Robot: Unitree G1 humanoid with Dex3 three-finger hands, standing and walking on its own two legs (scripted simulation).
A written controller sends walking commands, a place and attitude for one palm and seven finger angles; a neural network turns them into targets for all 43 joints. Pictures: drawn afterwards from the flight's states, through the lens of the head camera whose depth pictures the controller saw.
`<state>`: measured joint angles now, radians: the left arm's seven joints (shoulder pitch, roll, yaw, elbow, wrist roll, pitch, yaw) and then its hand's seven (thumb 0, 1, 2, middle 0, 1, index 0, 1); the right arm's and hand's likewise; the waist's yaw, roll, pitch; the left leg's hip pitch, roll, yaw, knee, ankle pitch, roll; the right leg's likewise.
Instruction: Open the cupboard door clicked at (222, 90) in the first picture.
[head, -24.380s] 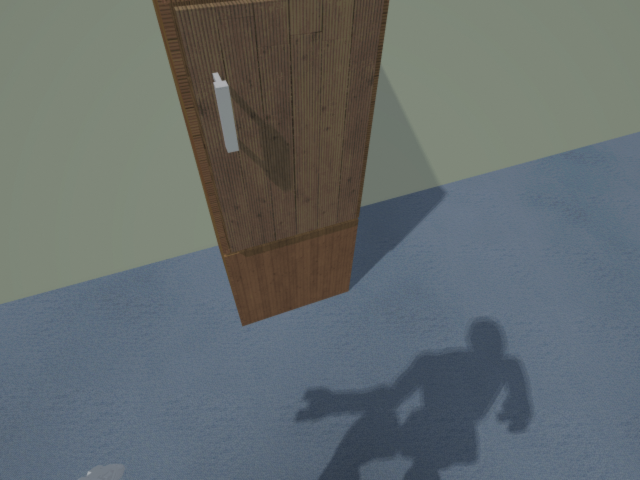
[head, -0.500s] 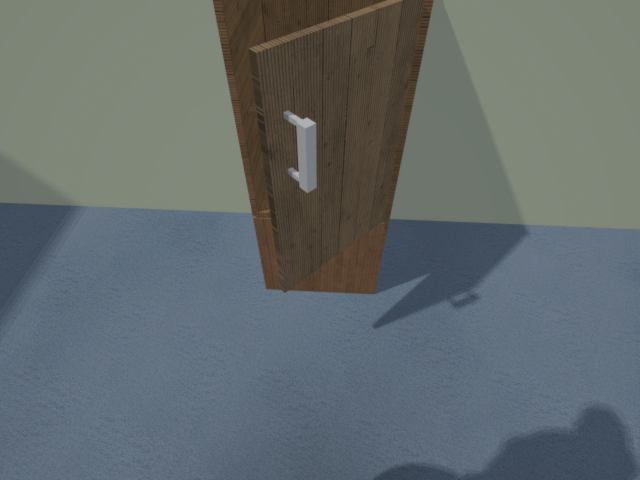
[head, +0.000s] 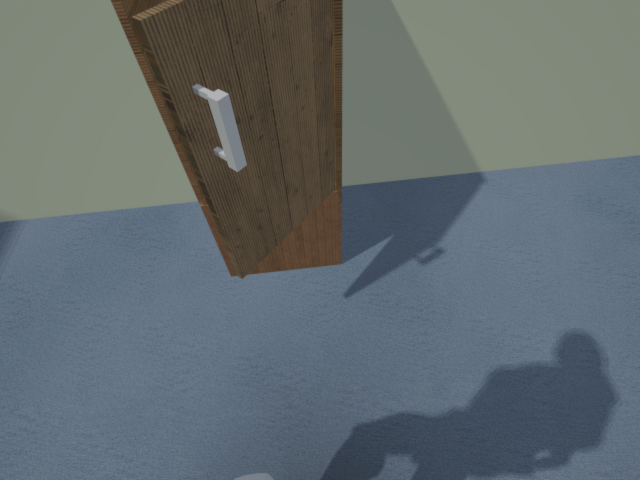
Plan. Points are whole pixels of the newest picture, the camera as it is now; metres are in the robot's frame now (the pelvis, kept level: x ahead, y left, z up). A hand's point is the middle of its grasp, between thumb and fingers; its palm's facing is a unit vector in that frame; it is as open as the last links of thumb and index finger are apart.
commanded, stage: walk to a spot facing it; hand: left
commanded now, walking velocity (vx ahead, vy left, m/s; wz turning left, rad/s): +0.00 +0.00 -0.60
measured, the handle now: (219, 128) +0.57 +0.21 +0.10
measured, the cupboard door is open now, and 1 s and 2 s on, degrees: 45 45 45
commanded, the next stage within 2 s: none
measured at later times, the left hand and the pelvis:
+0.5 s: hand out of the picture +0.11 +0.23 -0.17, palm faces -0.19 -0.96 -0.22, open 7.4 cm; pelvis +0.01 +0.04 +0.01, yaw -17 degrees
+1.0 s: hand (260, 423) +0.21 +0.12 -0.15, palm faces -0.57 -0.78 -0.25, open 7.4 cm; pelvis +0.01 +0.02 +0.01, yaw -36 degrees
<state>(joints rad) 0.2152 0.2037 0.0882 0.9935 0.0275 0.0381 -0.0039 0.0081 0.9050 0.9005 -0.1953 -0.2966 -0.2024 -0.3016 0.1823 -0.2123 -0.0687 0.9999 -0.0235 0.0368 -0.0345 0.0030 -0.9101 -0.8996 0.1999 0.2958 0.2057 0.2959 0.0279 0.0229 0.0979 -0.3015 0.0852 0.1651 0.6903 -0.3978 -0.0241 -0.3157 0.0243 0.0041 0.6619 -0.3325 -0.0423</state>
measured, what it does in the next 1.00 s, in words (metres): steps on the spot, turning right: left foot, then right foot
